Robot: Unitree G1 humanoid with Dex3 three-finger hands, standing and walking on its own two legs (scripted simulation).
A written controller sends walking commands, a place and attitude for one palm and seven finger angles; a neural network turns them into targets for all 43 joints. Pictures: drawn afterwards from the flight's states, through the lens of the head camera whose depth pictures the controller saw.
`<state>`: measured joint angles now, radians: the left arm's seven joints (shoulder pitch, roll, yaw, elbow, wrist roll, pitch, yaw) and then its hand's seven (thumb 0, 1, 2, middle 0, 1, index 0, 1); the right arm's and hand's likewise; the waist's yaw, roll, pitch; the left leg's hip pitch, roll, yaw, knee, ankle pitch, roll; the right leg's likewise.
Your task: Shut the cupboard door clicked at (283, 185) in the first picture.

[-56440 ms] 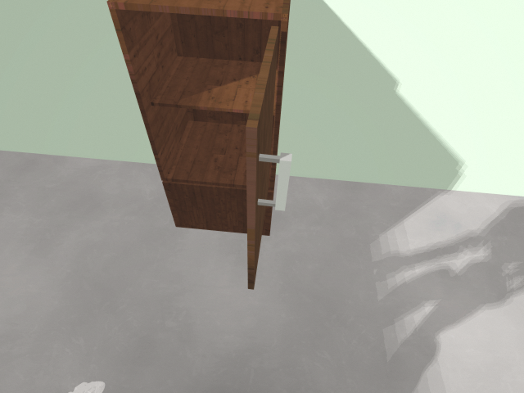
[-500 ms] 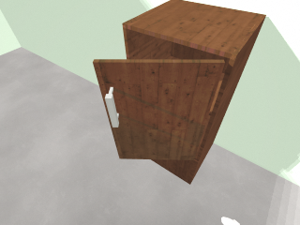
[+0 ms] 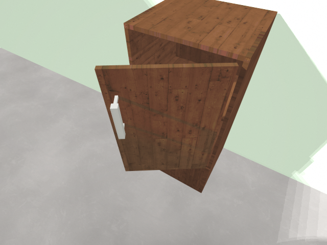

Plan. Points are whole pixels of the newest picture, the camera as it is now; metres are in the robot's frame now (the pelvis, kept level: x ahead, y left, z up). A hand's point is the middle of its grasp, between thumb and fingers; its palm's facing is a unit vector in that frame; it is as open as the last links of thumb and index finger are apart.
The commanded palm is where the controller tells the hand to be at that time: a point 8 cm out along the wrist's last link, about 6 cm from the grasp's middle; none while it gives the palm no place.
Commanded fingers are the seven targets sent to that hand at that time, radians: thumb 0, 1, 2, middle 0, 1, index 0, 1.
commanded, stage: look again from close up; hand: left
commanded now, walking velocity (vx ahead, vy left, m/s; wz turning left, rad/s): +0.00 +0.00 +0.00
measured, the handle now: (119, 117) +0.49 +0.17 +0.00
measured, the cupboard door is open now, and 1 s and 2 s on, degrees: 33 33 33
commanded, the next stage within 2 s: raise the hand and make a fist in 0.40 s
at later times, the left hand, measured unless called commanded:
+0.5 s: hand out of the picture +0.04 +0.15 -0.17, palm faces +0.01 -0.98 -0.19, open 7.3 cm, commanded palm +0.12 +0.20 -0.07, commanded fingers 0.00 0.90 0.90 -0.20 -0.30 -0.20 -0.30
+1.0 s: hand (108, 234) +0.17 +0.15 -0.06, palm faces +0.17 -0.99 -0.03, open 5.8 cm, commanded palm +0.16 +0.19 -0.05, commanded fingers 0.00 0.90 0.90 -0.66 -0.80 -0.66 -0.80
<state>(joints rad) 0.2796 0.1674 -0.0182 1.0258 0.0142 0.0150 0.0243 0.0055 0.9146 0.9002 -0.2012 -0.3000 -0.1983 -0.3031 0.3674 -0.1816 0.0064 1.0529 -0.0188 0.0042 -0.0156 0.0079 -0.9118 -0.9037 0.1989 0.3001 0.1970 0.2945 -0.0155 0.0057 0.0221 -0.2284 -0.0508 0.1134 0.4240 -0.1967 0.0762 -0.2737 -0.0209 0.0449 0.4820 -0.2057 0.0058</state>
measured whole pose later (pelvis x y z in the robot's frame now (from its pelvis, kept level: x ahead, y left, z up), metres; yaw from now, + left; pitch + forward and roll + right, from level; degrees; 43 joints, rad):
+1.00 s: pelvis +0.01 -0.06 -0.11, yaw +6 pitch +15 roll -1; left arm 0.51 0.20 0.13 0.00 -0.28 -0.51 -0.27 0.02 0.90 0.90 -0.49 -0.61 -0.48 -0.61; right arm 0.13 -0.26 -0.04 0.48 0.01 -0.26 -0.04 0.01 -0.91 -0.90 0.20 0.30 0.20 0.29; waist 0.06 -0.01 -0.15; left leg -0.95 0.01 -0.04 1.25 -0.56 -0.02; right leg -0.92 0.02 -0.12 1.22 -0.57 -0.08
